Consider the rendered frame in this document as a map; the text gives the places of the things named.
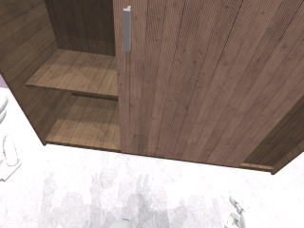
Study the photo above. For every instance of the handle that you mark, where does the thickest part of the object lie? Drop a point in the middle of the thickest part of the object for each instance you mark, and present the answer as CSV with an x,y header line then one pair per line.
x,y
127,29

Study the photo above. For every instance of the robot right hand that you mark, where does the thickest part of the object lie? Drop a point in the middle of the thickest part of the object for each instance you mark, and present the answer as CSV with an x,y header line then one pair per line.
x,y
246,219

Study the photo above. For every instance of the wardrobe door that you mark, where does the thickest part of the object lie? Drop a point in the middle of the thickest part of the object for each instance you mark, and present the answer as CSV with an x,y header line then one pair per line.
x,y
284,137
206,80

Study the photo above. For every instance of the robot left hand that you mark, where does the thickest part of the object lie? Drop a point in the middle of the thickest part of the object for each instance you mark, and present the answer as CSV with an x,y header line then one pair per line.
x,y
9,165

